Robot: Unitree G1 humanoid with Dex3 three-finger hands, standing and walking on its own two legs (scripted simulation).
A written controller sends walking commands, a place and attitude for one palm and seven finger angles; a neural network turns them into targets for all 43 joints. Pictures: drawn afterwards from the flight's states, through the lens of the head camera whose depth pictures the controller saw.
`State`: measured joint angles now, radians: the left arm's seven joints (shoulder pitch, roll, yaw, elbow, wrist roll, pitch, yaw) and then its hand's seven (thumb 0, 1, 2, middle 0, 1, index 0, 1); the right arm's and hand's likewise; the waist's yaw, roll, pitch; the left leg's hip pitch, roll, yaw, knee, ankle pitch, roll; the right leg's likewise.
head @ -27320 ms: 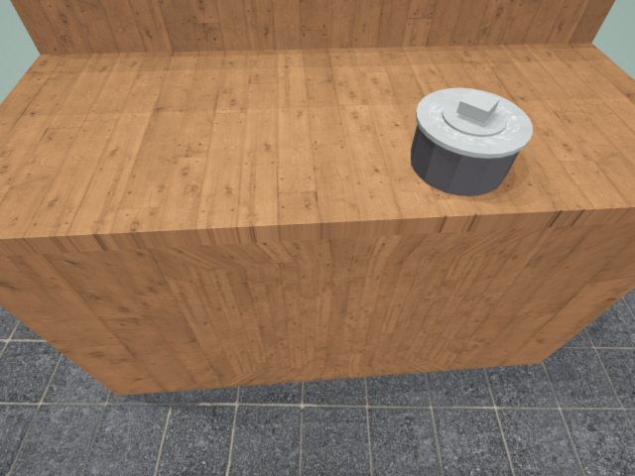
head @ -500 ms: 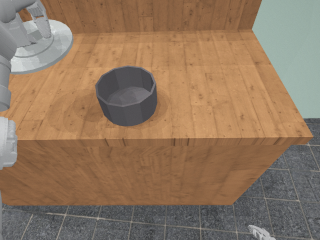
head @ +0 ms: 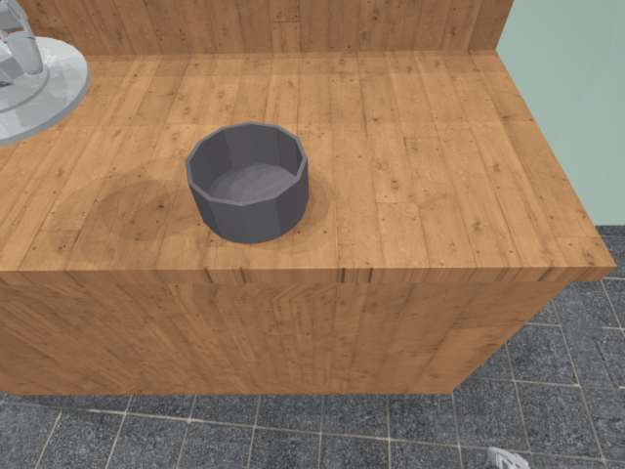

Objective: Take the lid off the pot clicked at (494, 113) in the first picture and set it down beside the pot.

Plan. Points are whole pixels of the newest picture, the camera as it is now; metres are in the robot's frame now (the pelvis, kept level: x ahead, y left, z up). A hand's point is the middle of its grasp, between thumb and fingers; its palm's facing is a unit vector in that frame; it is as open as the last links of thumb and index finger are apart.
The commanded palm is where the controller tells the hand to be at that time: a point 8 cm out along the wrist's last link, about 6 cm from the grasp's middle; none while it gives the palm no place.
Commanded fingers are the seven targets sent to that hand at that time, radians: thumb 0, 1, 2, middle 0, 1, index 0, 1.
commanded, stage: move the lid sideways beside the pot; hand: left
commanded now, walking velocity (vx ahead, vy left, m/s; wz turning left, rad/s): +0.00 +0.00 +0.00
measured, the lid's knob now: out of the picture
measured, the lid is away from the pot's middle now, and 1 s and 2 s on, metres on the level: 0.25 0.24 0.24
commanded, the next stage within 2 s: lower the lid onto the table in 0.18 s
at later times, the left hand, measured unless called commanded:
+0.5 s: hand out of the picture +0.46 +0.31 +0.28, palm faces -0.21 -0.11 -0.97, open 5.6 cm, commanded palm +0.45 +0.31 +0.35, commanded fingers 0.00 0.56 1.10 -0.77 -0.95 -0.98 -1.07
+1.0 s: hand (16, 101) +0.45 +0.31 +0.24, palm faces -0.27 -0.16 -0.95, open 5.6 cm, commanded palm +0.45 +0.32 +0.32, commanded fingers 0.00 0.56 1.10 -0.77 -0.95 -0.98 -1.07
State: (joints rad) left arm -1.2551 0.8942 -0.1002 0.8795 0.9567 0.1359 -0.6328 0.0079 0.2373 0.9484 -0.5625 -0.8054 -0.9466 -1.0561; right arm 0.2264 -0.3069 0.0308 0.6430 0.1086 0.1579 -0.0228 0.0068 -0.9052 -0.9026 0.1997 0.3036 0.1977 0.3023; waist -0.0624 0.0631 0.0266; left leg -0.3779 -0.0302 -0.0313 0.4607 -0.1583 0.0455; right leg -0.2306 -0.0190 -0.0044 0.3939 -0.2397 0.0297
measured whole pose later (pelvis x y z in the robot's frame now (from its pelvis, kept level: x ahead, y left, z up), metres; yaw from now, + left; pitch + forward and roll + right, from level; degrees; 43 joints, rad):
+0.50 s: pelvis +0.00 +0.00 +0.00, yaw +0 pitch +5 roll -2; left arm -1.29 0.88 -0.12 0.95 0.97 0.17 -0.62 0.01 0.24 0.95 -0.56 -0.81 -0.95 -1.06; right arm 0.25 -0.31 0.03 0.67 0.11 0.13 -0.02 0.01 -0.91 -0.90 0.20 0.30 0.20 0.30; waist -0.07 0.07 0.03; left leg -0.38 -0.03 -0.03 0.47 -0.17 0.05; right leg -0.23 -0.02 -0.01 0.39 -0.24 0.03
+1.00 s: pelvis +0.01 -0.01 +0.00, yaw -1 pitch +5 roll -2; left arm -1.18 0.89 -0.07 0.98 0.95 0.14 -0.60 0.01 0.24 0.95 -0.56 -0.81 -0.95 -1.06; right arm 0.26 -0.32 0.03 0.66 0.11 0.14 -0.03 0.01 -0.91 -0.90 0.20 0.30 0.20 0.30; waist -0.09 0.06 0.02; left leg -0.39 -0.01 -0.03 0.49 -0.18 0.03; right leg -0.24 0.00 0.00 0.41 -0.26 0.02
